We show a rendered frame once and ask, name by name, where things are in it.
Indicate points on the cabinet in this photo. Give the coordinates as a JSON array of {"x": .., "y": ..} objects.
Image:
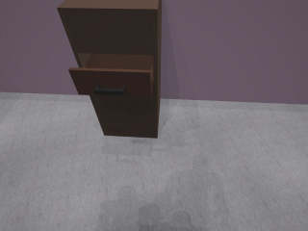
[{"x": 119, "y": 27}]

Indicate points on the handle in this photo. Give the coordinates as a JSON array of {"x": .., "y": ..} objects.
[{"x": 109, "y": 91}]

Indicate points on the drawer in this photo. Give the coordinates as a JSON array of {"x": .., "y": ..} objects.
[{"x": 112, "y": 71}]

